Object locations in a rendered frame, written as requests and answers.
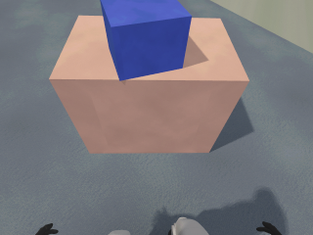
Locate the carton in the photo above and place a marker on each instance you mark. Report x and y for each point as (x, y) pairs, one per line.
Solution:
(146, 37)

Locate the robot right hand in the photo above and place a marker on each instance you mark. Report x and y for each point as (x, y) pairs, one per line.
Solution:
(268, 228)

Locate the pedestal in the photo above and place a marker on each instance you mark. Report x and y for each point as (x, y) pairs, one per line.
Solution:
(171, 112)

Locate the robot left hand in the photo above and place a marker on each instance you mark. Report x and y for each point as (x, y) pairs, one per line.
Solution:
(46, 230)

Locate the right robot thigh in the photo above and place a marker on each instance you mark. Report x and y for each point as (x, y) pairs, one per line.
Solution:
(186, 226)

